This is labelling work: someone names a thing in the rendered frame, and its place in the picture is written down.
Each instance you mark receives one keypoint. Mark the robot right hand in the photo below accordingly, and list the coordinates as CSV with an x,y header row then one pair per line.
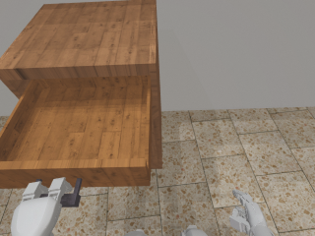
x,y
242,219

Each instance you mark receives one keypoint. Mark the handle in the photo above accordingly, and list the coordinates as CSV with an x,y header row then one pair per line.
x,y
70,199

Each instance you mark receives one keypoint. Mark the cabinet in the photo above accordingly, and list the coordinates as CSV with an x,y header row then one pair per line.
x,y
89,40

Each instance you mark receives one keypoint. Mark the right robot forearm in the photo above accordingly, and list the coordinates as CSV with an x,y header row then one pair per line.
x,y
260,230

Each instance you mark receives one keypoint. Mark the drawer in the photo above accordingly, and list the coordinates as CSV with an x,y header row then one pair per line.
x,y
95,128

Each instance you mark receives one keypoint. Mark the right robot shin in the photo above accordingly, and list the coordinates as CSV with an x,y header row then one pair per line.
x,y
192,226

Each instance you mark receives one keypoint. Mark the robot left hand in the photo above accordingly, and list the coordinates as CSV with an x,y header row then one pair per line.
x,y
36,216

